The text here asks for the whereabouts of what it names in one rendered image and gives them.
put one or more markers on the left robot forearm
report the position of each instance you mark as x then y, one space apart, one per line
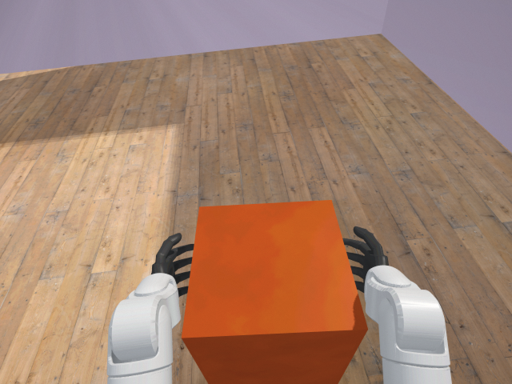
140 348

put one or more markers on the right robot forearm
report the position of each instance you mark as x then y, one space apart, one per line
412 329

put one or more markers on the robot left hand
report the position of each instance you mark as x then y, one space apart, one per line
164 260

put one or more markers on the carton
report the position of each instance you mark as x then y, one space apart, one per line
271 296

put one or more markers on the robot right hand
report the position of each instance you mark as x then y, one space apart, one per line
372 250

